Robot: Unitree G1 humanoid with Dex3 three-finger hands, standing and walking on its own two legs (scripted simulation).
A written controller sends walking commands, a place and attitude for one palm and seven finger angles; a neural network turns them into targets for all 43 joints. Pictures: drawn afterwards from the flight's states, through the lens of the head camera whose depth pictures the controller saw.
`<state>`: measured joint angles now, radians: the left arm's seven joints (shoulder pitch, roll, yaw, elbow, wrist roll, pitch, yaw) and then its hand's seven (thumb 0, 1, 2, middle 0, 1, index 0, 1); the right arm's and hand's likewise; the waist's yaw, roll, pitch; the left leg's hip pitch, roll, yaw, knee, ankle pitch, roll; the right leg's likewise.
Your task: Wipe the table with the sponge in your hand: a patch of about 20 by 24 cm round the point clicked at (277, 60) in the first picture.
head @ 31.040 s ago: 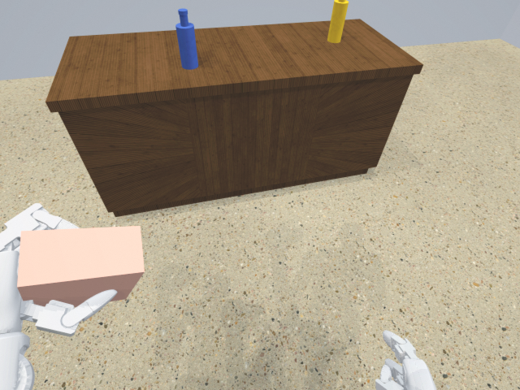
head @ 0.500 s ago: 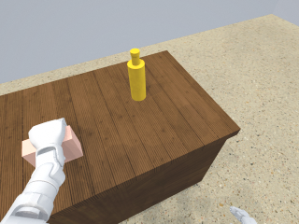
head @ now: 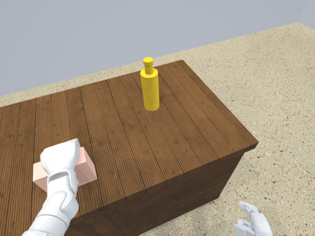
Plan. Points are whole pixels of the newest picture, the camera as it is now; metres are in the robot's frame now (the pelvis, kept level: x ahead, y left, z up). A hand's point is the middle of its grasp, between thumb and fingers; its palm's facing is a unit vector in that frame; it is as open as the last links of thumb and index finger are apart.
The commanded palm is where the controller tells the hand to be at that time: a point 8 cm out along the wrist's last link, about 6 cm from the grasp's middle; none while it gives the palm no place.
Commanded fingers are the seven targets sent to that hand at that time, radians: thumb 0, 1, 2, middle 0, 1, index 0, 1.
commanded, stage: wipe back along the middle lane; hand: left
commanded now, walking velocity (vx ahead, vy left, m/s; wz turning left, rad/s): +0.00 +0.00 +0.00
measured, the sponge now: (69, 174) +0.27 +0.30 -0.04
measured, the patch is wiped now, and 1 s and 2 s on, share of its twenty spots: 0.70 0.85 0.85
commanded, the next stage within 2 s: slide across to the third lane in 0.38 s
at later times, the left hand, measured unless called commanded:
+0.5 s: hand (72, 182) +0.24 +0.26 +0.00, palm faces -0.07 -0.04 -1.00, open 9.5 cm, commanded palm +0.20 +0.24 +0.03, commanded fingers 0.00 0.10 1.30 -1.20 -1.60 -1.20 -1.60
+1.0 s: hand (88, 178) +0.25 +0.22 +0.00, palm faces -0.07 -0.04 -1.00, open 9.5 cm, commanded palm +0.23 +0.20 +0.04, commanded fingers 0.00 0.10 1.30 -1.20 -1.60 -1.20 -1.60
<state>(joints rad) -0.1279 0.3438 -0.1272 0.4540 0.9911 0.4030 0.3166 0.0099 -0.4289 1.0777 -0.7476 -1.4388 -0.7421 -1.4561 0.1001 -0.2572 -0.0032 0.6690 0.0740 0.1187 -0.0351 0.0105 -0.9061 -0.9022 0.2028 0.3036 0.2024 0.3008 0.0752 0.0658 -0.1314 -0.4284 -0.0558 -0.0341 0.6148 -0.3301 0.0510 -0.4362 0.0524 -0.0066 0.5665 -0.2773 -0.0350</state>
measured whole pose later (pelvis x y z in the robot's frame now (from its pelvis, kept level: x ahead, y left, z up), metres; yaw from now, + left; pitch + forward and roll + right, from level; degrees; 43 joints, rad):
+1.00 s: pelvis -0.02 -0.03 +0.00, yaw +0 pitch +5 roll +0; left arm -0.08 0.26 -0.24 0.40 0.98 0.46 0.32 0.01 -0.45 1.08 -0.77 -1.41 -0.77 -1.42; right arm 0.06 -0.24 0.00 0.69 0.08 0.10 -0.05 0.01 -0.91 -0.90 0.20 0.30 0.20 0.30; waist 0.09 0.08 -0.11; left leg -0.36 -0.04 -0.03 0.58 -0.30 0.02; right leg -0.39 0.07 -0.01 0.57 -0.26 -0.07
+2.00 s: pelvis -0.03 -0.03 -0.01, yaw -1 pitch +10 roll +0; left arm -0.47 0.31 -0.14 0.83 0.97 0.41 0.35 0.01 -0.46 1.09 -0.79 -1.40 -0.79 -1.40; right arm 0.14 -0.27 0.00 0.73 0.08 0.13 -0.07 0.01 -0.91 -0.90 0.20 0.30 0.20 0.30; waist 0.02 0.05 -0.14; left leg -0.53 -0.02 -0.03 0.64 -0.30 0.01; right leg -0.55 0.08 -0.01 0.61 -0.24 -0.07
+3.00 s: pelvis -0.02 +0.00 -0.02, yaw -2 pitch +18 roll -3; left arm -0.84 0.45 -0.05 1.21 1.02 0.31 0.37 0.01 -0.47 1.10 -0.80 -1.39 -0.79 -1.41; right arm 0.24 -0.26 0.00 0.76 0.06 0.09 -0.01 0.01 -0.91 -0.90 0.20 0.30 0.20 0.30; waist -0.07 0.04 -0.16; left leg -0.72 -0.03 -0.02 0.74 -0.33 0.06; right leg -0.71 0.07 -0.01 0.64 -0.25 -0.03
